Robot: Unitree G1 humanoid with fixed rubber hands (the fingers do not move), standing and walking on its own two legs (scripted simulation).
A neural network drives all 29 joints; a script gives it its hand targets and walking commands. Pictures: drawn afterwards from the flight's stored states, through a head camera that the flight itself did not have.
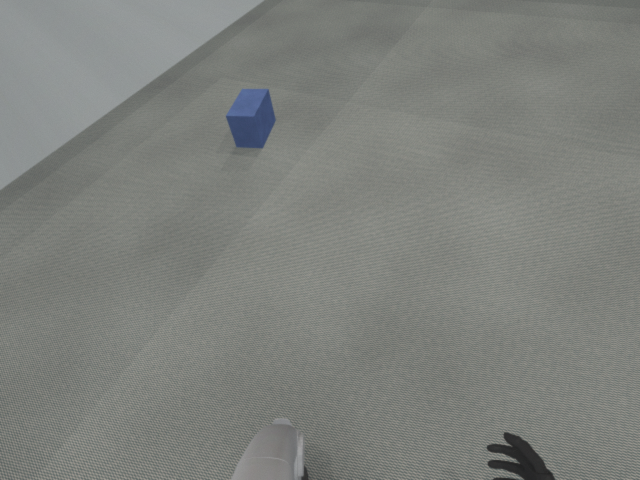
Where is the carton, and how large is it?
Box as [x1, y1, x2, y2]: [226, 89, 275, 147]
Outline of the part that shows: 242,89 226,115 236,146 262,147 275,120 268,89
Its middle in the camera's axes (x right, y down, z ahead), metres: -0.36 -0.64 +2.08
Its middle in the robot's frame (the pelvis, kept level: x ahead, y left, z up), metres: +1.84 +0.62 -0.68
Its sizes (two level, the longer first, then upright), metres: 0.254 0.152 0.196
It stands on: the floor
